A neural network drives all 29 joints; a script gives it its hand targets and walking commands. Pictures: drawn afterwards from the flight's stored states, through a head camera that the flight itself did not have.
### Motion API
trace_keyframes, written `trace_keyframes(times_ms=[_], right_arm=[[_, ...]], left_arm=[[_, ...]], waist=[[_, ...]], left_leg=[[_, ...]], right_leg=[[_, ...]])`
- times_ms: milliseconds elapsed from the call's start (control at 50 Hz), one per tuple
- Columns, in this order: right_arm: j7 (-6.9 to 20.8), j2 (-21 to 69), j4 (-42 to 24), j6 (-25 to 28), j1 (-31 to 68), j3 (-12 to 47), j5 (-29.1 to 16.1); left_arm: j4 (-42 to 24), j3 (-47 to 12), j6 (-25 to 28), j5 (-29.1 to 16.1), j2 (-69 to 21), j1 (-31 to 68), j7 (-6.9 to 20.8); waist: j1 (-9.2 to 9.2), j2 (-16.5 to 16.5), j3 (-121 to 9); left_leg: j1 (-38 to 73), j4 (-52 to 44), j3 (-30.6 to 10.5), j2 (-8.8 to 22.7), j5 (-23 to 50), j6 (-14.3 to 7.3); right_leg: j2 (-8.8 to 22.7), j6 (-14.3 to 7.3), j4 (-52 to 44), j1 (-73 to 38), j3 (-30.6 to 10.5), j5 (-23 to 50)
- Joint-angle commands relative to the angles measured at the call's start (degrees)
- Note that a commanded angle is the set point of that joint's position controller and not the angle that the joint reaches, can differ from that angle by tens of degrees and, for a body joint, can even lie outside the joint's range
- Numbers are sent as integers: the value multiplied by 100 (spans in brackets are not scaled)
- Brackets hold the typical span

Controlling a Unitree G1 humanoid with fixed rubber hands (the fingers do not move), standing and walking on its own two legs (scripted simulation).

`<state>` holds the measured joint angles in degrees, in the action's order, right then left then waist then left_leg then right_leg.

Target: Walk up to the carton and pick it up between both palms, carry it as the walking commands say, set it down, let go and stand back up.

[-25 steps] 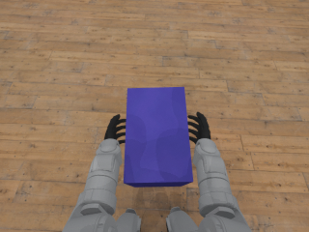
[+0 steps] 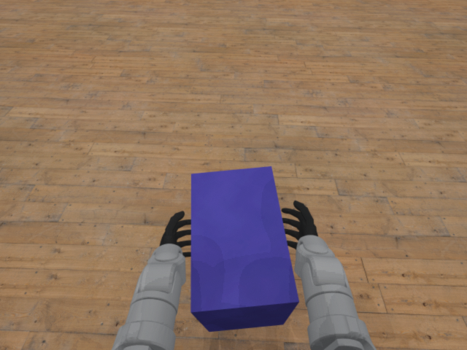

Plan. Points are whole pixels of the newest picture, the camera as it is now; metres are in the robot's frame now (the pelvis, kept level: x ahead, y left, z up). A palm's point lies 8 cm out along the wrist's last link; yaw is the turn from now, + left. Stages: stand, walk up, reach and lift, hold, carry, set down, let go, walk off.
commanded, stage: reach and lift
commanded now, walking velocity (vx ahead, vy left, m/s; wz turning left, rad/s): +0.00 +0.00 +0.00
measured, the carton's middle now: (239, 252) +0.33 -0.03 -0.06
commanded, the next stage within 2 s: hold in 1.50 s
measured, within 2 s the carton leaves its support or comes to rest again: neither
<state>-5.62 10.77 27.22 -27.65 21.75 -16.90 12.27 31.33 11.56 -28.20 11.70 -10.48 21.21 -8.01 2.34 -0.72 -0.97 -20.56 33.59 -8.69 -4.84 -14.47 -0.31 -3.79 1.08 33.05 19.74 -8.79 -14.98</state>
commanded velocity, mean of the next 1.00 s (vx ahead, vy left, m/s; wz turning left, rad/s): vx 0.00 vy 0.00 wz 0.00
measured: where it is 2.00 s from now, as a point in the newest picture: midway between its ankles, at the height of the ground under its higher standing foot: outside the picture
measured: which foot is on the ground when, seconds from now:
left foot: down 0.00-1.00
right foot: down 0.00-1.00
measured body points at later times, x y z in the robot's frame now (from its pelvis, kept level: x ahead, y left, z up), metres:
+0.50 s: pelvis -0.02 +0.01 +0.00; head -0.08 +0.01 +0.45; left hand +0.31 +0.11 +0.04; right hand +0.30 -0.14 +0.06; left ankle +0.03 +0.11 -0.73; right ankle +0.03 -0.13 -0.73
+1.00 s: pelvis +0.00 -0.01 +0.01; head -0.05 -0.01 +0.45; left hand +0.31 +0.11 +0.04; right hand +0.32 -0.14 +0.05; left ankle +0.03 +0.11 -0.73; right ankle +0.03 -0.13 -0.73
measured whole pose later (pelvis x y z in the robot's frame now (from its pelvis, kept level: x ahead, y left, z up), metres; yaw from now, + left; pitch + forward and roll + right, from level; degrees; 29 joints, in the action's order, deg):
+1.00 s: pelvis +0.00 -0.01 +0.01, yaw +0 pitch -7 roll +0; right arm -7.2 11.9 25.9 -39.9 24.6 -16.7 14.4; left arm 29.5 12.9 -41.4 13.3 -9.2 24.4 -5.4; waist 0.3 -0.1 0.6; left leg -7.9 28.8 -8.7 -3.2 -13.2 0.6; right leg -3.9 -0.1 28.2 7.1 -7.3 -13.5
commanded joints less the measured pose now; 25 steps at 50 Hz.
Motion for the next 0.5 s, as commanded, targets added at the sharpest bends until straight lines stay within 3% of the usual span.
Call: trace_keyframes(times_ms=[0,20,40,60,80,100,120,140,160,180,200,220,240,260,280,300,320,340,360,380,400,420,440,460,480], right_arm=[[1398,6610,470,-246,2653,3197,-1004],[1390,6621,490,-294,2675,3228,-970],[1373,6826,273,-311,3072,3447,-1082],[1386,7012,304,-428,2794,3517,-1168],[1361,6827,305,-443,3083,3358,-1071],[1363,6894,542,-468,3034,3310,-925],[1383,7064,-25,-476,3583,3617,-1329],[1363,6994,36,-593,3644,3641,-1388],[1410,7184,211,-638,3484,3565,-1370],[1423,7032,-139,-612,3592,3674,-1465],[1444,6783,156,-781,3649,3325,-1268],[1439,6975,177,-859,3295,3461,-1350],[1452,6848,93,-962,3493,3556,-1426],[1406,6723,-83,-1015,3678,3389,-1333],[1436,6767,557,-1156,3325,3089,-1084],[1429,6533,728,-1224,3421,2768,-937],[1441,6381,680,-1176,3375,2744,-1029],[1521,6438,832,-1192,3737,2539,-936],[1530,6495,608,-1130,3898,2562,-1063],[1551,6390,907,-1109,3840,2449,-995],[1554,6501,806,-1099,4432,2573,-1104],[1544,6794,762,-1138,4302,2705,-1092],[1559,6657,817,-1093,4316,2635,-1189],[1548,6665,603,-1111,4718,2803,-1247],[1576,6499,667,-1104,4743,2760,-1284]], left_arm=[[-763,-3195,128,-1231,-6194,4199,1718],[-819,-3277,110,-1337,-6274,4299,1737],[-965,-3350,92,-1311,-6369,4495,1753],[-1100,-3399,17,-1281,-6149,4305,1783],[-732,-3178,-42,-1326,-6157,4290,1818],[-955,-3159,-32,-1304,-6163,4772,1803],[-884,-3376,-115,-1428,-6297,4687,1844],[-1036,-3272,-191,-1517,-6325,4770,1840],[-1752,-3570,-235,-1589,-6323,5417,1811],[-1281,-3436,-354,-1523,-6331,4788,1792],[-1092,-3267,-393,-1533,-6336,4902,1798],[-935,-3200,-463,-1448,-6147,4594,1795],[-949,-3118,-531,-1571,-6317,4495,1842],[-830,-3167,-625,-1592,-6497,4454,1783],[-672,-2813,-662,-1447,-6149,4603,1780],[-354,-2685,-812,-1258,-5997,4447,1829],[-144,-2455,-853,-1177,-6194,4205,1863],[-100,-2353,-801,-1213,-6075,4471,1814],[-349,-2477,-803,-1326,-6271,4928,1792],[-264,-2362,-709,-1351,-6263,4974,1788],[-544,-2401,-698,-1438,-6282,5636,1779],[-670,-2540,-663,-1515,-6332,5526,1758],[-826,-2588,-659,-1607,-6238,5894,1746],[-474,-2426,-704,-1474,-6283,5623,1709],[-575,-2560,-720,-1502,-6384,5838,1690]], waist=[[90,-176,-2453],[170,5,-2329],[93,102,-2871],[-143,35,-2629],[91,306,-2393],[112,169,-2342],[-75,268,-2746],[-122,-62,-2757],[138,-217,-2981],[-49,-278,-2911],[46,43,-2390],[-161,284,-2392],[-114,157,-2469],[144,-83,-2147],[-22,287,-1645],[225,414,-1369],[-36,-245,-1281],[58,271,-917],[130,-119,-1158],[-22,-160,-708],[-22,146,-1391],[-80,425,-1500],[-119,-4,-1712],[-138,112,-1684],[-40,-163,-1859]], left_leg=[[1001,-436,147,-26,1115,4],[974,-407,147,-23,1099,32],[1220,-514,207,-22,1140,4],[1268,-550,229,-68,1215,8],[870,-491,170,-45,868,-50],[928,-527,244,-29,564,-20],[1198,-503,255,-39,573,-73],[1509,-551,233,-19,950,-49],[1658,-514,264,-78,990,29],[1500,-555,286,9,935,82],[1296,-631,181,90,913,0],[1309,-566,228,26,918,-40],[1283,-600,259,29,824,-30],[1488,-739,237,79,558,-20],[1424,-779,319,105,313,-36],[1400,-896,323,66,316,-26],[1211,-943,269,83,239,38],[1153,-986,254,228,-148,23],[1143,-997,304,202,-408,72],[1053,-954,200,302,-442,69],[1044,-875,315,164,-381,25],[1346,-882,216,269,-413,3],[1093,-887,327,212,-460,57],[1183,-961,357,204,-535,22],[1347,-791,382,206,-157,35]], right_leg=[[-67,39,-378,-1317,211,1594],[-140,74,-421,-1018,307,1362],[-143,74,-468,-1436,246,1519],[-110,74,-578,-1391,165,1596],[-133,113,-450,-1369,293,1334],[-164,62,-559,-1190,269,1034],[-113,74,-559,-1496,255,944],[-41,32,-556,-1432,190,1235],[-115,19,-555,-1395,270,1209],[-88,-26,-537,-1691,278,1325],[-145,8,-527,-1390,299,1155],[-69,30,-596,-1679,221,1378],[-61,33,-645,-1919,238,1202],[-41,-31,-709,-1615,274,848],[-27,15,-790,-1394,292,697],[-91,101,-862,-1268,447,749],[14,-71,-974,-1462,259,538],[-39,-14,-833,-1143,347,183],[-24,-97,-798,-1380,364,90],[50,-150,-775,-1012,221,-92],[26,-43,-750,-1345,345,5],[-12,-74,-730,-1211,321,-84],[-27,-66,-682,-1469,333,-11],[-36,-70,-712,-1362,297,-55],[-1,-78,-595,-1300,317,189]])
